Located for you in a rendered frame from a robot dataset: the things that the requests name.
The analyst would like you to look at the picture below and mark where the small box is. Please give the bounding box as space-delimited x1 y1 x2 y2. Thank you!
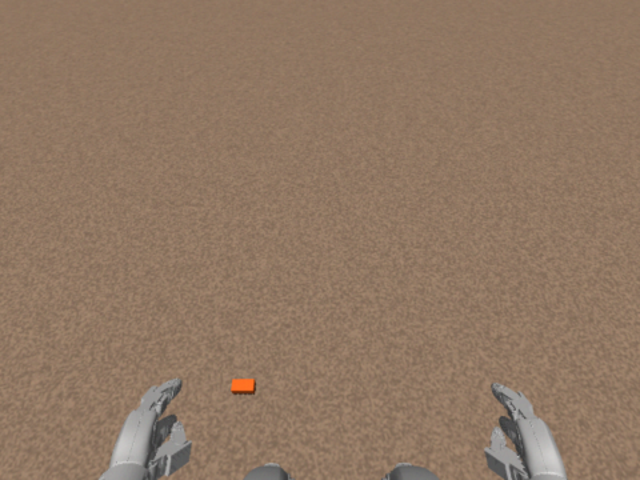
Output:
231 379 256 394

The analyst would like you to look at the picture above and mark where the right robot hand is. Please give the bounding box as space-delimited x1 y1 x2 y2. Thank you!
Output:
484 383 568 480

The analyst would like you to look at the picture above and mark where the left robot arm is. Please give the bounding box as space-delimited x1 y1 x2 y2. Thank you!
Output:
98 463 150 480

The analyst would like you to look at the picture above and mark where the left robot hand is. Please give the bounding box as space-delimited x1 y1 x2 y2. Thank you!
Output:
109 378 192 480

